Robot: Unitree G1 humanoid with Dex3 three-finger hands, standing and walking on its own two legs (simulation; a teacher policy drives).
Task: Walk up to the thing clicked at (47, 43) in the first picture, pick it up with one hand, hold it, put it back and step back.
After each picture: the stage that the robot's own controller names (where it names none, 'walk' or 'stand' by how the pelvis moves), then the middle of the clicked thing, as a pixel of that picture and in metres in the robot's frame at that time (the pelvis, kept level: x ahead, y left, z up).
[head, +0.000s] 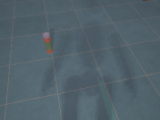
stand; (48, 43) +1.28 +0.38 -0.65
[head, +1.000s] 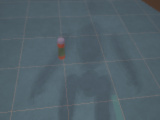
walk; (61, 49) +1.18 +0.17 -0.63
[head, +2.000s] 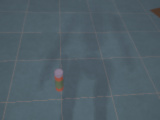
walk; (59, 80) +0.76 +0.17 -0.64
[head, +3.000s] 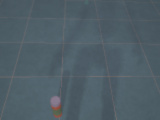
stand; (56, 107) +0.49 +0.18 -0.63
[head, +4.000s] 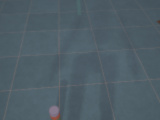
stand; (55, 117) +0.49 +0.20 -0.65
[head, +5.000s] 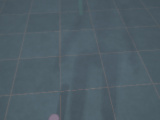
stand; out of the picture +0.42 +0.20 -0.66
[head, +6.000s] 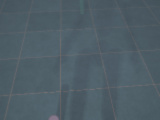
stand; out of the picture +0.40 +0.21 -0.66
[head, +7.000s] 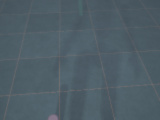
stand; out of the picture +0.41 +0.21 -0.66
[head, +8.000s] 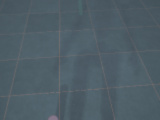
stand; out of the picture +0.41 +0.21 -0.66
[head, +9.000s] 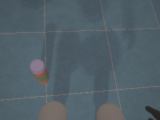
go down; (40, 73) +0.46 +0.22 -0.41
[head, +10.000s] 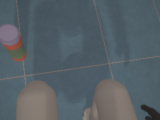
go down; (14, 45) +0.48 +0.27 -0.26
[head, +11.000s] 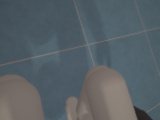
close in; out of the picture +0.47 +0.30 -0.18
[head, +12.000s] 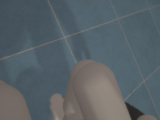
close; out of the picture +0.45 +0.33 -0.16
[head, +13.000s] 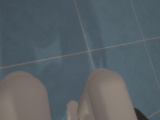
lift; out of the picture +0.38 +0.29 -0.11
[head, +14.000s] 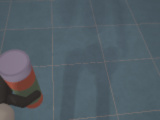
lift; (25, 84) +0.31 +0.19 +0.05
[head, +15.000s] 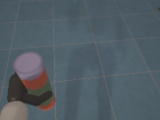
hold; (39, 86) +0.32 +0.15 +0.04
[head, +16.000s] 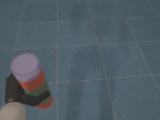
hold; (36, 86) +0.32 +0.16 +0.04
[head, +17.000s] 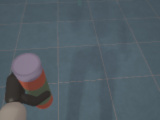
crouch; (36, 85) +0.32 +0.16 +0.05
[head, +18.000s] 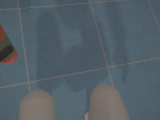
crouch; out of the picture +0.45 +0.25 -0.05
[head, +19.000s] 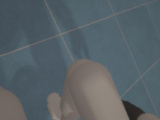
lower; out of the picture +0.44 +0.32 -0.16
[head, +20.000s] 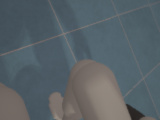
lower; out of the picture +0.44 +0.33 -0.16
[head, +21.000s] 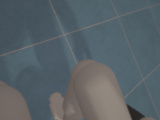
lower; out of the picture +0.44 +0.33 -0.16
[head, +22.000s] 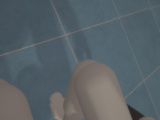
lower; out of the picture +0.43 +0.33 -0.16
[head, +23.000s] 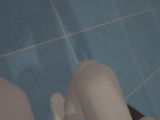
loosen; out of the picture +0.43 +0.34 -0.16
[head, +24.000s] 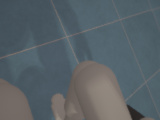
withdraw; out of the picture +0.43 +0.33 -0.17
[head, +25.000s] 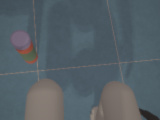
walk; (26, 49) +0.47 +0.26 -0.28
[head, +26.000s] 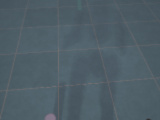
stand; out of the picture +0.40 +0.20 -0.59
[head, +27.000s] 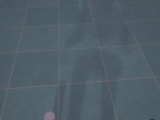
stand; out of the picture +0.41 +0.22 -0.60
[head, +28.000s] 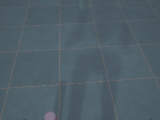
stand; out of the picture +0.41 +0.21 -0.60
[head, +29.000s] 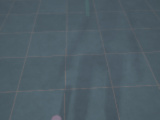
stand; out of the picture +0.42 +0.20 -0.66
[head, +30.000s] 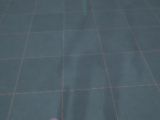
stand; out of the picture +0.39 +0.21 -0.66
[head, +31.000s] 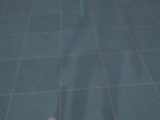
walk; out of the picture +0.40 +0.23 -0.66
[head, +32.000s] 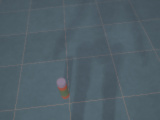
walk; (63, 89) +0.60 +0.21 -0.64
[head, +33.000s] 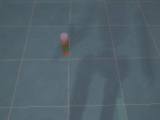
walk; (65, 44) +1.01 +0.16 -0.62
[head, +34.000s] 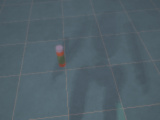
stand; (60, 56) +1.03 +0.23 -0.63
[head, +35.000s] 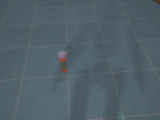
stand; (63, 62) +1.01 +0.21 -0.66
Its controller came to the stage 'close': yes
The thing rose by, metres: 0.68
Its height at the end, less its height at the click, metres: +0.00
